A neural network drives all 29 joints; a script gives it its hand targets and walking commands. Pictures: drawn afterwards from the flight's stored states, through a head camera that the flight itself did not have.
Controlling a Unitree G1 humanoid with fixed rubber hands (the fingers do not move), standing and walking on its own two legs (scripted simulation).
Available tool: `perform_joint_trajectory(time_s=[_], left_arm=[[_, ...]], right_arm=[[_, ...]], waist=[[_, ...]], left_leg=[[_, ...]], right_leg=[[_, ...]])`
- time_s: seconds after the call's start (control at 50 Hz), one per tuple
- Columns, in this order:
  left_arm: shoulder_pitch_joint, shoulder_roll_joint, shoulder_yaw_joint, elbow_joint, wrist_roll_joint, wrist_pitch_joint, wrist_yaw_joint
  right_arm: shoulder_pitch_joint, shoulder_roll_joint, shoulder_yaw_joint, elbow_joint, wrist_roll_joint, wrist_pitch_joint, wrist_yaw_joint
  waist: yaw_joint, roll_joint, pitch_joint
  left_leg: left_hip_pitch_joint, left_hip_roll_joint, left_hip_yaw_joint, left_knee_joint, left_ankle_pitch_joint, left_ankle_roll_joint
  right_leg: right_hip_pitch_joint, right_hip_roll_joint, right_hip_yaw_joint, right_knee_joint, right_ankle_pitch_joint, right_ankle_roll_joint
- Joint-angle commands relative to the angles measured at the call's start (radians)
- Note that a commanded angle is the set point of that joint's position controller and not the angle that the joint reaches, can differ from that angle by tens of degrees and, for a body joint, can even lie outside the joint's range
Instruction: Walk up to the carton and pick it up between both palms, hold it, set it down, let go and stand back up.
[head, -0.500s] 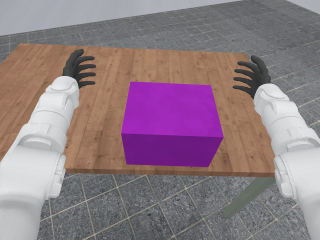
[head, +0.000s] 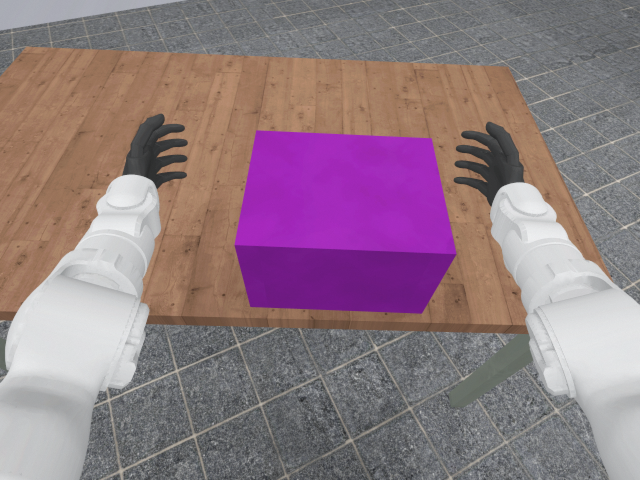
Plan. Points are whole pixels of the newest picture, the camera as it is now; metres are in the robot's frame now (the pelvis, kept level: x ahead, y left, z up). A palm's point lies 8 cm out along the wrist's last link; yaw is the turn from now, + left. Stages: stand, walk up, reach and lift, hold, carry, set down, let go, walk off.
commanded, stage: reach and lift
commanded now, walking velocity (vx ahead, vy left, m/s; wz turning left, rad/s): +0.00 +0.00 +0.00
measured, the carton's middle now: (340, 223) +0.48 -0.03 +0.00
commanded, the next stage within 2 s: none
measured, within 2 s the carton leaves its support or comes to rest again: neither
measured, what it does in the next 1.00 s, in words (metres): stands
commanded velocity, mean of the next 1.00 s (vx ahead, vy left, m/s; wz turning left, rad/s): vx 0.00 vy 0.00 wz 0.00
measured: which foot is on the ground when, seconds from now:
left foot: down 0.00-1.00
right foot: down 0.00-1.00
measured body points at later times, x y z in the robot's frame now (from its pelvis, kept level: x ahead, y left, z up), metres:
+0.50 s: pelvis -0.01 +0.00 -0.02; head +0.09 +0.00 +0.42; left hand +0.48 +0.21 +0.08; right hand +0.48 -0.23 +0.08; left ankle -0.02 +0.14 -0.73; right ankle +0.03 -0.12 -0.73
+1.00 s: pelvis +0.00 +0.00 -0.02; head +0.09 +0.00 +0.42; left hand +0.49 +0.15 +0.08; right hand +0.48 -0.21 +0.08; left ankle -0.02 +0.14 -0.73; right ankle +0.03 -0.12 -0.73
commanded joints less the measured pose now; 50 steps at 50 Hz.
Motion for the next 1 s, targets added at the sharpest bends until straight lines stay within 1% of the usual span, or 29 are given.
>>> perform_joint_trajectory(time_s=[0.0, 0.04, 0.08, 0.12, 0.16, 0.18, 0.2, 0.22, 0.24, 0.3, 0.36, 0.42, 0.52, 0.58, 0.62, 0.64, 0.66, 0.74, 0.76, 0.8, 0.9, 0.94, 0.98], left_arm=[[-0.416, 0.123, 0.000, -0.077, -0.014, -0.090, 0.005], [-0.421, 0.117, -0.007, -0.061, -0.025, -0.113, 0.005], [-0.409, 0.111, -0.005, -0.015, -0.022, -0.130, 0.003], [-0.417, 0.111, -0.005, -0.006, -0.026, -0.150, 0.004], [-0.414, 0.111, -0.004, 0.016, -0.028, -0.163, 0.005], [-0.403, 0.110, 0.002, 0.028, -0.026, -0.167, 0.005], [-0.410, 0.104, -0.008, 0.013, -0.030, -0.173, 0.008], [-0.399, 0.110, 0.005, 0.039, -0.022, -0.171, 0.007], [-0.403, 0.101, -0.004, 0.018, -0.027, -0.176, 0.009], [-0.405, 0.096, 0.000, 0.002, -0.024, -0.182, 0.012], [-0.402, 0.088, -0.001, 0.020, -0.027, -0.179, 0.011], [-0.411, 0.074, -0.001, 0.003, -0.027, -0.183, 0.017], [-0.411, 0.035, 0.001, 0.005, -0.005, -0.180, 0.025], [-0.414, 0.023, 0.011, 0.003, 0.003, -0.187, 0.027], [-0.410, 0.023, 0.030, 0.006, 0.015, -0.192, 0.028], [-0.415, 0.019, 0.038, 0.004, 0.020, -0.194, 0.030], [-0.426, 0.015, 0.040, -0.002, 0.023, -0.197, 0.033], [-0.425, -0.023, 0.056, -0.008, 0.055, -0.200, 0.045], [-0.432, -0.030, 0.056, -0.012, 0.056, -0.201, 0.048], [-0.428, -0.035, 0.073, -0.029, 0.068, -0.209, 0.052], [-0.401, -0.053, 0.123, -0.006, 0.109, -0.208, 0.061], [-0.400, -0.042, 0.140, 0.003, 0.117, -0.206, 0.065], [-0.396, -0.062, 0.138, 0.000, 0.120, -0.205, 0.071]], right_arm=[[-0.413, -0.172, -0.034, -0.096, -0.012, -0.077, -0.002], [-0.425, -0.173, -0.034, -0.099, -0.015, -0.098, -0.003], [-0.420, -0.165, -0.023, -0.075, -0.014, -0.114, -0.005], [-0.431, -0.162, -0.017, -0.075, -0.010, -0.133, -0.005], [-0.428, -0.152, -0.003, -0.064, 0.000, -0.142, -0.003], [-0.426, -0.150, 0.011, -0.060, 0.006, -0.146, -0.001], [-0.428, -0.149, 0.015, -0.062, 0.014, -0.153, 0.000], [-0.421, -0.146, 0.024, -0.040, 0.018, -0.152, 0.000], [-0.423, -0.146, 0.028, -0.048, 0.024, -0.158, 0.001], [-0.417, -0.141, 0.040, -0.040, 0.037, -0.167, 0.000], [-0.429, -0.134, 0.052, -0.014, 0.044, -0.165, 0.002], [-0.428, -0.125, 0.048, -0.024, 0.043, -0.168, 0.002], [-0.433, -0.122, 0.019, 0.010, 0.021, -0.175, -0.005], [-0.442, -0.102, 0.011, -0.005, 0.006, -0.179, -0.011], [-0.442, -0.085, -0.002, -0.016, -0.011, -0.178, -0.020], [-0.448, -0.075, -0.007, -0.026, -0.018, -0.177, -0.023], [-0.451, -0.068, -0.021, -0.032, -0.029, -0.177, -0.028], [-0.448, -0.038, -0.043, -0.028, -0.058, -0.173, -0.037], [-0.454, -0.030, -0.048, -0.031, -0.060, -0.171, -0.039], [-0.443, -0.018, -0.053, -0.047, -0.068, -0.175, -0.045], [-0.439, 0.019, -0.066, -0.057, -0.095, -0.166, -0.056], [-0.440, 0.021, -0.076, -0.063, -0.107, -0.163, -0.064], [-0.438, 0.026, -0.076, -0.058, -0.109, -0.164, -0.067]], waist=[[-0.020, 0.027, -0.573], [-0.021, 0.019, -0.608], [-0.017, 0.009, -0.612], [-0.012, -0.001, -0.629], [-0.005, -0.003, -0.628], [0.005, -0.012, -0.619], [0.004, -0.006, -0.642], [0.011, -0.011, -0.613], [0.007, -0.013, -0.636], [0.012, -0.003, -0.640], [0.013, -0.021, -0.605], [0.017, -0.015, -0.616], [0.008, 0.015, -0.611], [0.004, 0.002, -0.628], [0.004, -0.017, -0.625], [0.010, -0.017, -0.624], [0.003, -0.014, -0.629], [0.008, 0.018, -0.628], [0.004, 0.017, -0.633], [0.006, 0.006, -0.654], [0.018, -0.013, -0.610], [0.017, -0.025, -0.602], [0.015, -0.017, -0.600]], left_leg=[[0.142, -0.041, 0.047, 0.036, 0.353, -0.021], [0.124, -0.041, 0.051, 0.056, 0.359, -0.023], [0.087, -0.043, 0.055, 0.071, 0.353, -0.021], [0.050, -0.045, 0.059, 0.080, 0.342, -0.019], [0.018, -0.045, 0.062, 0.085, 0.330, -0.016], [0.009, -0.045, 0.064, 0.089, 0.333, -0.014], [0.008, -0.044, 0.063, 0.093, 0.338, -0.018], [-0.003, -0.046, 0.066, 0.096, 0.332, -0.014], [0.003, -0.043, 0.064, 0.098, 0.345, -0.016], [-0.011, -0.044, 0.068, 0.109, 0.351, -0.019], [-0.033, -0.043, 0.066, 0.113, 0.330, -0.013], [-0.039, -0.042, 0.067, 0.118, 0.313, -0.014], [0.005, -0.037, 0.062, 0.131, 0.329, -0.028], [-0.015, -0.041, 0.063, 0.136, 0.326, -0.025], [-0.060, -0.046, 0.067, 0.126, 0.289, -0.016], [-0.079, -0.047, 0.069, 0.120, 0.274, -0.014], [-0.086, -0.047, 0.069, 0.116, 0.264, -0.015], [-0.020, -0.042, 0.064, 0.116, 0.304, -0.030], [-0.010, -0.040, 0.062, 0.118, 0.315, -0.031], [-0.006, -0.041, 0.064, 0.121, 0.326, -0.030], [-0.037, -0.043, 0.067, 0.092, 0.302, -0.020], [-0.061, -0.045, 0.071, 0.079, 0.275, -0.015], [-0.030, -0.040, 0.067, 0.084, 0.311, -0.021]], right_leg=[[0.299, 0.020, -0.006, 0.073, 0.261, 0.016], [0.287, 0.020, -0.008, 0.093, 0.271, 0.020], [0.288, 0.018, -0.005, 0.113, 0.280, 0.024], [0.291, 0.018, -0.003, 0.134, 0.283, 0.029], [0.295, 0.014, 0.002, 0.150, 0.279, 0.030], [0.297, 0.015, 0.003, 0.155, 0.283, 0.030], [0.290, 0.017, 0.000, 0.162, 0.283, 0.030], [0.289, 0.016, 0.005, 0.163, 0.279, 0.029], [0.287, 0.019, 0.002, 0.167, 0.290, 0.031], [0.279, 0.018, 0.008, 0.175, 0.293, 0.028], [0.266, 0.017, 0.010, 0.179, 0.275, 0.028], [0.241, 0.016, 0.012, 0.182, 0.244, 0.025], [0.186, 0.021, 0.001, 0.173, 0.225, 0.014], [0.205, 0.018, 0.004, 0.178, 0.247, 0.018], [0.246, 0.010, 0.015, 0.182, 0.244, 0.024], [0.259, 0.007, 0.018, 0.185, 0.236, 0.024], [0.263, 0.006, 0.019, 0.183, 0.231, 0.024], [0.226, 0.014, 0.007, 0.167, 0.217, 0.009], [0.217, 0.016, 0.004, 0.165, 0.221, 0.009], [0.234, 0.017, 0.007, 0.166, 0.239, 0.013], [0.297, 0.009, 0.020, 0.159, 0.246, 0.015], [0.319, 0.005, 0.027, 0.158, 0.241, 0.018], [0.305, 0.011, 0.021, 0.154, 0.257, 0.011]])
